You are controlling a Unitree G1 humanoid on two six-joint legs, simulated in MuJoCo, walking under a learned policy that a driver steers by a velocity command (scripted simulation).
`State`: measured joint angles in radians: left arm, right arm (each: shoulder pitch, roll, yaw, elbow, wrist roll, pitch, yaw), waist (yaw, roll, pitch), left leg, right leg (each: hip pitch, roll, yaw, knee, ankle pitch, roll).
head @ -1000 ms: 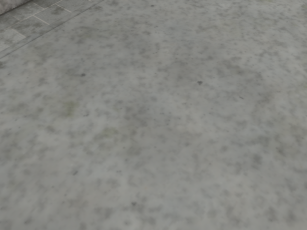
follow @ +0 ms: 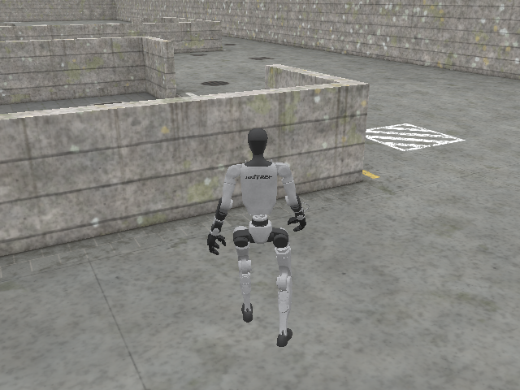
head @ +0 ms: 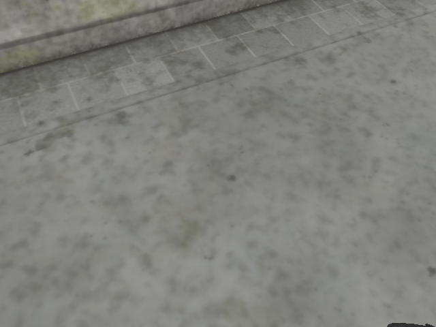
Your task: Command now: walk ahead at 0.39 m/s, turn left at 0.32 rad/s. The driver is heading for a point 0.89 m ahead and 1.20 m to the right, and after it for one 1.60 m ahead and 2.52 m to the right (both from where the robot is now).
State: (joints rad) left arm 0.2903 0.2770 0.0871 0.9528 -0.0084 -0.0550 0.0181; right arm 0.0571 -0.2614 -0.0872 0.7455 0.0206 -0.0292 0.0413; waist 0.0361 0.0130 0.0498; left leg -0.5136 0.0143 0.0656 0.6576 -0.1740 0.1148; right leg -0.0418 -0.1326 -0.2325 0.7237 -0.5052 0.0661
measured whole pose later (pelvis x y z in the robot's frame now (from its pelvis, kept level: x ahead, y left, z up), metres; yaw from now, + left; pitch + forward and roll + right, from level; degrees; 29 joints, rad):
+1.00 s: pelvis +0.23 +0.02 +0.02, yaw -27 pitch +3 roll +0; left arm 0.12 0.32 0.09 0.69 -0.01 0.04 0.04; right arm 0.15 -0.28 -0.08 0.83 -0.02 -0.02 -0.02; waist 0.00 -0.05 0.02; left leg -0.32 -0.02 -0.04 0.53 -0.25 0.01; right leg -0.45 0.11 0.19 0.72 -0.40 -0.01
